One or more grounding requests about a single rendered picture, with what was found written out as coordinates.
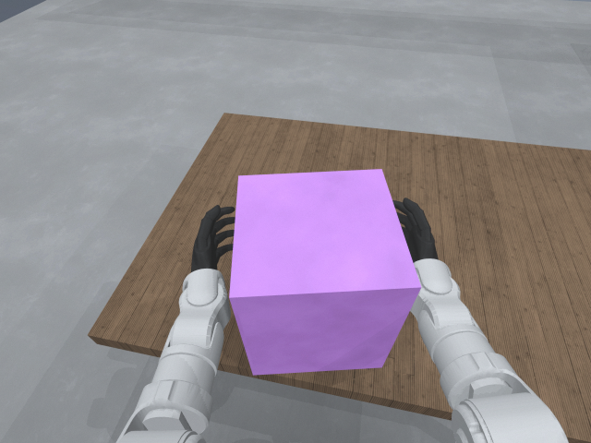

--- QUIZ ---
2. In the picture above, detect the right robot forearm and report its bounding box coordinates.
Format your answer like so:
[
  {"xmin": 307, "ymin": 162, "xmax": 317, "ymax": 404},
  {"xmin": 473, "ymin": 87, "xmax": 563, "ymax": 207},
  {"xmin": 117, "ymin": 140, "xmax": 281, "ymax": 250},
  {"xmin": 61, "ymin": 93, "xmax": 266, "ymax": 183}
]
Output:
[{"xmin": 410, "ymin": 258, "xmax": 569, "ymax": 443}]

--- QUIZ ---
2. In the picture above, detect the right robot upper arm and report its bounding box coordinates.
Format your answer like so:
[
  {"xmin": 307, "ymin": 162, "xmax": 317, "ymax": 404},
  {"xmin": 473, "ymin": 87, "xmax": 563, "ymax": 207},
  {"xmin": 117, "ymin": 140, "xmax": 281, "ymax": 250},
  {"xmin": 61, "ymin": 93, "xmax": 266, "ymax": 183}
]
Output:
[{"xmin": 452, "ymin": 392, "xmax": 566, "ymax": 443}]

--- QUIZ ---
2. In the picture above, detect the left robot forearm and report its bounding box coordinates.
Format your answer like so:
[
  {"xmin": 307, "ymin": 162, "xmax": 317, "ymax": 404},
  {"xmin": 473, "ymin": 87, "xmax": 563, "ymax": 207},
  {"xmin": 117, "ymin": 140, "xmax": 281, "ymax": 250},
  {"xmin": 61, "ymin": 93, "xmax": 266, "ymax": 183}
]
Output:
[{"xmin": 116, "ymin": 269, "xmax": 231, "ymax": 443}]

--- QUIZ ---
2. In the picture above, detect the table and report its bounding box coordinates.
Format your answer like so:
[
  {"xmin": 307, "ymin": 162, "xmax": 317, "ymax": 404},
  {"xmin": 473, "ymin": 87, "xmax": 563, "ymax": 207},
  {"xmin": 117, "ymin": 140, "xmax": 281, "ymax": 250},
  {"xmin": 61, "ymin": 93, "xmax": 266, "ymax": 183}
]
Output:
[{"xmin": 88, "ymin": 113, "xmax": 591, "ymax": 443}]

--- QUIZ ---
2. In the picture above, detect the right robot hand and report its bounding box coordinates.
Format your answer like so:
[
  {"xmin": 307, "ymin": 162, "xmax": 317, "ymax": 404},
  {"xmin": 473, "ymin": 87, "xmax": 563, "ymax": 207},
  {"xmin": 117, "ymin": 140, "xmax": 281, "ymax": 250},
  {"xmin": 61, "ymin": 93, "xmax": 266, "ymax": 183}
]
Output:
[{"xmin": 392, "ymin": 198, "xmax": 439, "ymax": 263}]

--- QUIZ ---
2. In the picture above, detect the carton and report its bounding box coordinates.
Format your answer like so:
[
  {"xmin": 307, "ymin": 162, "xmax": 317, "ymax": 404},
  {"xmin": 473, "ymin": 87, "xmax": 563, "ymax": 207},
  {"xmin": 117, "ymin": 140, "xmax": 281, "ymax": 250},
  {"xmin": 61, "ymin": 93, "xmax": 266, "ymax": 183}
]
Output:
[{"xmin": 229, "ymin": 169, "xmax": 421, "ymax": 376}]

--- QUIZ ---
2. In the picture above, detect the left robot hand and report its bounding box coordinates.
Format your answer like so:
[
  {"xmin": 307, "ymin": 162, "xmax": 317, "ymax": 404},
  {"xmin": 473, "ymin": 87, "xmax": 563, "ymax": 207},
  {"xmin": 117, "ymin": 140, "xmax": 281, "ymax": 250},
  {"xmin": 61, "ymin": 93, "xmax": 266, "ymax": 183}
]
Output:
[{"xmin": 191, "ymin": 205, "xmax": 235, "ymax": 272}]

